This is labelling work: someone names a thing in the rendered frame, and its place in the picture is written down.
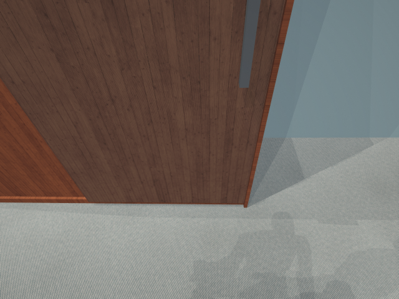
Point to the wardrobe door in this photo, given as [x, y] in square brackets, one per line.
[28, 167]
[139, 100]

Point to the handle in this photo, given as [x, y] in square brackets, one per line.
[249, 37]

